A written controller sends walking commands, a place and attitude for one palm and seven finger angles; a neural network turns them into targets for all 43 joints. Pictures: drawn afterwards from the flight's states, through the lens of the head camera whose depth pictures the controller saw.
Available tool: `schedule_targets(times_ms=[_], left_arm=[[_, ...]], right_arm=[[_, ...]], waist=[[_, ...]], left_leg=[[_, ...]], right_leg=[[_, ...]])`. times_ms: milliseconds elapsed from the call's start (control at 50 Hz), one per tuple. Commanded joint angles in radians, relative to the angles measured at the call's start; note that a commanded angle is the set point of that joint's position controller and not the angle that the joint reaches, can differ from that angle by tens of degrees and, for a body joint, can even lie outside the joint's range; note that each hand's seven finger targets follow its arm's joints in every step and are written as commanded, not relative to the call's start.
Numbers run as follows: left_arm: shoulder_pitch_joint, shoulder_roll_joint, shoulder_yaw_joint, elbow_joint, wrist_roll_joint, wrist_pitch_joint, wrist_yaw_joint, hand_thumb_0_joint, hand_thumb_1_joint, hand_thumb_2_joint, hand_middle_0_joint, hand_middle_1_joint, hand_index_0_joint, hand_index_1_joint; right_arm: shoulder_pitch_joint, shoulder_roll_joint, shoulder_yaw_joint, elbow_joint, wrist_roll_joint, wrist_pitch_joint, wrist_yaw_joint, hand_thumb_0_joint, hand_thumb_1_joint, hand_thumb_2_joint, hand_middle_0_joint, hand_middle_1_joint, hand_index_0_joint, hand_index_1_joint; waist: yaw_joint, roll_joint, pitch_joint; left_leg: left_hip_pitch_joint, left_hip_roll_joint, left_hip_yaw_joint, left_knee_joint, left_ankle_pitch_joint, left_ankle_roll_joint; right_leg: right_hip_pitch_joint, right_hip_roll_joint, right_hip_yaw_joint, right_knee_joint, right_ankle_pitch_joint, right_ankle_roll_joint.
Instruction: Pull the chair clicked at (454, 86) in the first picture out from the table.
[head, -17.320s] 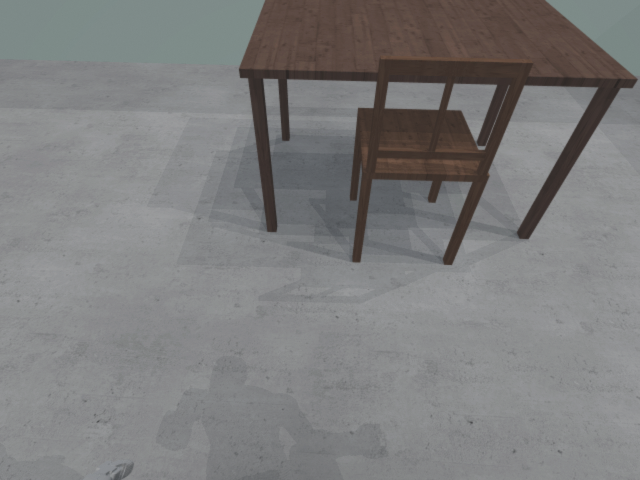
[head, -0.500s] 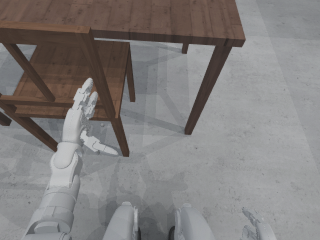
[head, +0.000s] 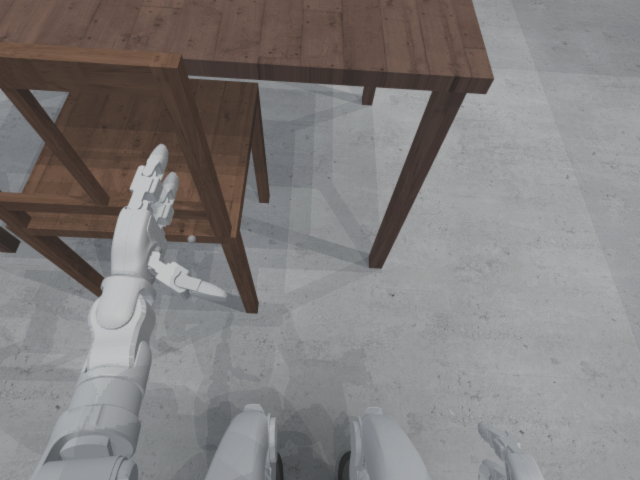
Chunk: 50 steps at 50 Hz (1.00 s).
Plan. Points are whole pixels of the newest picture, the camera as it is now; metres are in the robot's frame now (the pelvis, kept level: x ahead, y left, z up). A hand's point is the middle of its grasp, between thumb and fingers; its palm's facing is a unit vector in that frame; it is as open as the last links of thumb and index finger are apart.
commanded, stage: aim the fingers beside a spindle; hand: left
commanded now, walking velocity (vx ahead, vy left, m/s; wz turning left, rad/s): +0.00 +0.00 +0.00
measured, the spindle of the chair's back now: (65, 153) +0.53 +0.35 +0.01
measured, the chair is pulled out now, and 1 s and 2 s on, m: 0.00 0.00 0.00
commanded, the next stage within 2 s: push the fingers through the gap in 0.78 s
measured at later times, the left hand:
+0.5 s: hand (191, 245) +0.39 +0.16 +0.02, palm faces -0.05 -1.00 -0.03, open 16.9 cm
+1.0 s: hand (197, 243) +0.39 +0.15 +0.02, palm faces -0.05 -1.00 -0.03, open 16.9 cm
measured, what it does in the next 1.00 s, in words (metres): stands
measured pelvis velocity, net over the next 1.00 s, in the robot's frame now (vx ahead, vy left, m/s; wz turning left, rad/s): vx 0.00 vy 0.00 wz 0.00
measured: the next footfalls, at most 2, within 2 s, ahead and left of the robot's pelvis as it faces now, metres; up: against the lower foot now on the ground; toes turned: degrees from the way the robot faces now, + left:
none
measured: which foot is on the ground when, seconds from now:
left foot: down 0.00-1.00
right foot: down 0.00-1.00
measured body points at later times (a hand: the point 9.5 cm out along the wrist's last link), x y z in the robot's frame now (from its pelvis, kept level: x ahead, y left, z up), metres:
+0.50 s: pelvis +0.00 +0.00 +0.00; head +0.12 +0.02 +0.44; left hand +0.39 +0.22 +0.02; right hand +0.12 -0.25 -0.11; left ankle +0.03 +0.09 -0.62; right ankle +0.02 -0.11 -0.62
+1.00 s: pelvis +0.00 +0.00 +0.00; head +0.12 +0.01 +0.43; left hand +0.39 +0.21 +0.02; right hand +0.12 -0.26 -0.11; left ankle +0.03 +0.09 -0.62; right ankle +0.02 -0.11 -0.62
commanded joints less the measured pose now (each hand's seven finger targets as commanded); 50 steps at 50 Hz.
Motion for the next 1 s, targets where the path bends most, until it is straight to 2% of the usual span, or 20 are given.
schedule_targets(times_ms=[0, 60, 100, 140, 180, 200, 260, 320, 380, 440, 500, 640, 680, 740, 760, 800, 860, 920, 960, 980], left_arm=[[-0.191, 0.148, 0.048, -0.114, -0.019, -0.026, -0.017, 0.000, -0.500, 0.300, -0.060, -0.080, -0.060, -0.080], [-0.205, 0.117, 0.016, -0.144, -0.040, -0.025, -0.047, 0.000, -0.500, 0.300, -0.060, -0.080, -0.060, -0.080], [-0.241, 0.109, 0.004, -0.201, -0.049, -0.041, -0.054, 0.000, -0.500, 0.300, -0.060, -0.080, -0.060, -0.080], [-0.270, 0.158, 0.041, -0.250, -0.050, -0.065, -0.044, 0.000, -0.500, 0.300, -0.060, -0.080, -0.060, -0.080], [-0.302, 0.158, 0.029, -0.310, -0.041, -0.085, -0.027, 0.000, -0.500, 0.300, -0.060, -0.080, -0.060, -0.080], [-0.271, 0.131, 0.010, -0.303, -0.037, -0.084, -0.020, 0.000, -0.500, 0.300, -0.060, -0.080, -0.060, -0.080], [-0.284, 0.160, 0.033, -0.229, -0.017, -0.073, 0.007, 0.000, -0.500, 0.300, -0.060, -0.080, -0.060, -0.080], [-0.240, 0.150, 0.043, -0.157, -0.010, -0.050, 0.015, 0.000, -0.500, 0.300, -0.060, -0.080, -0.060, -0.080], [-0.183, 0.139, 0.039, -0.171, -0.014, -0.038, 0.000, 0.000, -0.500, 0.300, -0.060, -0.080, -0.060, -0.080], [-0.185, 0.134, 0.027, -0.245, -0.032, -0.044, -0.014, 0.000, -0.500, 0.300, -0.060, -0.080, -0.060, -0.080], [-0.173, 0.125, 0.018, -0.276, -0.037, -0.053, -0.014, 0.000, -0.500, 0.300, -0.060, -0.080, -0.060, -0.080], [-0.242, 0.132, 0.020, -0.196, -0.018, -0.060, 0.006, 0.000, -0.500, 0.300, -0.060, -0.080, -0.060, -0.080], [-0.277, 0.133, 0.017, -0.181, -0.014, -0.064, 0.002, 0.000, -0.500, 0.300, -0.060, -0.080, -0.060, -0.080], [-0.268, 0.158, 0.038, -0.207, -0.019, -0.070, -0.007, 0.000, -0.500, 0.300, -0.060, -0.080, -0.060, -0.080], [-0.276, 0.133, 0.007, -0.228, -0.022, -0.069, -0.015, 0.000, -0.500, 0.300, -0.060, -0.080, -0.060, -0.080], [-0.240, 0.132, 0.010, -0.259, -0.029, -0.065, -0.016, 0.000, -0.500, 0.300, -0.060, -0.080, -0.060, -0.080], [-0.209, 0.136, 0.021, -0.222, -0.036, -0.044, -0.009, 0.000, -0.500, 0.300, -0.060, -0.080, -0.060, -0.080], [-0.300, 0.169, 0.051, -0.147, -0.022, -0.033, 0.006, 0.000, -0.500, 0.300, -0.060, -0.080, -0.060, -0.080], [-0.363, 0.188, 0.058, -0.140, -0.011, -0.044, 0.016, 0.000, -0.500, 0.300, -0.060, -0.080, -0.060, -0.080], [-0.394, 0.180, 0.053, -0.154, -0.007, -0.053, 0.018, 0.000, -0.500, 0.300, -0.060, -0.080, -0.060, -0.080]], right_arm=[[0.068, -0.158, -0.057, -0.115, 0.008, -0.025, -0.005, 0.000, -0.900, -0.900, 0.200, 0.300, 0.200, 0.300], [0.070, -0.161, -0.061, -0.126, 0.014, -0.026, -0.006, 0.000, -0.900, -0.900, 0.200, 0.300, 0.200, 0.300], [0.067, -0.159, -0.064, -0.122, 0.013, -0.031, -0.006, 0.000, -0.900, -0.900, 0.200, 0.300, 0.200, 0.300], [0.072, -0.163, -0.068, -0.114, 0.012, -0.035, -0.012, 0.000, -0.900, -0.900, 0.200, 0.300, 0.200, 0.300], [0.072, -0.161, -0.067, -0.108, 0.007, -0.041, -0.012, 0.000, -0.900, -0.900, 0.200, 0.300, 0.200, 0.300], [0.070, -0.155, -0.067, -0.108, 0.007, -0.042, -0.010, 0.000, -0.900, -0.900, 0.200, 0.300, 0.200, 0.300], [0.075, -0.163, -0.066, -0.088, 0.003, -0.038, -0.014, 0.000, -0.900, -0.900, 0.200, 0.300, 0.200, 0.300], [0.071, -0.162, -0.063, -0.093, 0.003, -0.030, -0.010, 0.000, -0.900, -0.900, 0.200, 0.300, 0.200, 0.300], [0.068, -0.159, -0.063, -0.117, 0.005, -0.024, -0.004, 0.000, -0.900, -0.900, 0.200, 0.300, 0.200, 0.300], [0.060, -0.156, -0.064, -0.130, 0.009, -0.023, -0.001, 0.000, -0.900, -0.900, 0.200, 0.300, 0.200, 0.300], [0.061, -0.153, -0.065, -0.130, 0.009, -0.024, -0.002, 0.000, -0.900, -0.900, 0.200, 0.300, 0.200, 0.300], [0.055, -0.154, -0.060, -0.103, 0.007, -0.031, -0.014, 0.000, -0.900, -0.900, 0.200, 0.300, 0.200, 0.300], [0.056, -0.154, -0.059, -0.097, 0.005, -0.034, -0.015, 0.000, -0.900, -0.900, 0.200, 0.300, 0.200, 0.300], [0.055, -0.158, -0.060, -0.107, 0.004, -0.036, -0.015, 0.000, -0.900, -0.900, 0.200, 0.300, 0.200, 0.300], [0.057, -0.157, -0.061, -0.111, 0.004, -0.039, -0.014, 0.000, -0.900, -0.900, 0.200, 0.300, 0.200, 0.300], [0.056, -0.156, -0.063, -0.117, 0.006, -0.037, -0.011, 0.000, -0.900, -0.900, 0.200, 0.300, 0.200, 0.300], [0.060, -0.157, -0.063, -0.116, 0.008, -0.035, -0.012, 0.000, -0.900, -0.900, 0.200, 0.300, 0.200, 0.300], [0.064, -0.157, -0.057, -0.098, 0.009, -0.028, -0.017, 0.000, -0.900, -0.900, 0.200, 0.300, 0.200, 0.300], [0.067, -0.157, -0.056, -0.097, 0.007, -0.029, -0.021, 0.000, -0.900, -0.900, 0.200, 0.300, 0.200, 0.300], [0.069, -0.154, -0.055, -0.093, 0.003, -0.032, -0.020, 0.000, -0.900, -0.900, 0.200, 0.300, 0.200, 0.300]], waist=[[0.006, 0.035, -0.384], [-0.010, 0.011, -0.414], [-0.015, 0.038, -0.435], [-0.007, 0.047, -0.452], [-0.006, 0.098, -0.482], [-0.006, 0.109, -0.472], [-0.022, 0.059, -0.406], [-0.012, 0.028, -0.379], [0.011, 0.061, -0.425], [0.014, 0.058, -0.455], [0.004, 0.028, -0.457], [-0.022, 0.002, -0.340], [-0.022, 0.032, -0.350], [0.000, 0.071, -0.428], [-0.006, 0.096, -0.453], [0.007, 0.104, -0.482], [-0.003, 0.025, -0.450], [-0.028, -0.028, -0.358], [-0.029, 0.006, -0.354], [-0.028, 0.045, -0.390]], left_leg=[[0.299, -0.016, -0.071, -0.170, 0.307, -0.025], [0.319, -0.010, -0.077, -0.161, 0.327, -0.020], [0.353, -0.008, -0.079, -0.158, 0.331, -0.022], [0.378, -0.005, -0.085, -0.158, 0.353, -0.025], [0.438, -0.002, -0.098, -0.161, 0.396, -0.031], [0.450, -0.002, -0.098, -0.166, 0.398, -0.034], [0.399, 0.000, -0.107, -0.166, 0.350, -0.031], [0.352, -0.006, -0.095, -0.171, 0.319, -0.030], [0.373, -0.009, -0.086, -0.173, 0.364, -0.033], [0.389, -0.007, -0.081, -0.173, 0.387, -0.032], [0.389, -0.005, -0.084, -0.169, 0.388, -0.027], [0.288, -0.012, -0.078, -0.163, 0.249, -0.021], [0.300, -0.014, -0.080, -0.159, 0.246, -0.021], [0.348, -0.013, -0.082, -0.158, 0.296, -0.027], [0.380, -0.012, -0.088, -0.158, 0.328, -0.028], [0.425, -0.007, -0.089, -0.166, 0.371, -0.034], [0.353, -0.010, -0.084, -0.160, 0.341, -0.022], [0.246, -0.014, -0.072, -0.150, 0.253, -0.016], [0.244, -0.016, -0.073, -0.148, 0.234, -0.015], [0.274, -0.017, -0.071, -0.144, 0.249, -0.017]], right_leg=[[0.210, 0.015, 0.053, -0.165, 0.291, -0.003], [0.209, 0.017, 0.052, -0.163, 0.309, -0.003], [0.196, 0.015, 0.051, -0.167, 0.305, -0.001], [0.196, 0.017, 0.051, -0.164, 0.310, -0.003], [0.167, 0.016, 0.045, -0.152, 0.315, -0.006], [0.161, 0.015, 0.043, -0.157, 0.311, -0.005], [0.129, 0.019, 0.036, -0.154, 0.272, -0.004], [0.151, 0.016, 0.037, -0.159, 0.266, -0.003], [0.179, 0.015, 0.040, -0.154, 0.308, -0.006], [0.220, 0.016, 0.046, -0.159, 0.338, -0.005], [0.226, 0.018, 0.046, -0.162, 0.342, -0.001], [0.175, 0.016, 0.055, -0.177, 0.233, 0.003], [0.158, 0.015, 0.056, -0.174, 0.225, 0.000], [0.177, 0.013, 0.056, -0.162, 0.261, -0.006], [0.168, 0.014, 0.051, -0.153, 0.276, -0.008], [0.182, 0.014, 0.048, -0.158, 0.304, -0.007], [0.216, 0.016, 0.054, -0.165, 0.306, -0.001], [0.212, 0.015, 0.065, -0.176, 0.259, 0.007], [0.188, 0.014, 0.068, -0.172, 0.232, 0.003], [0.182, 0.014, 0.070, -0.169, 0.241, 0.003]])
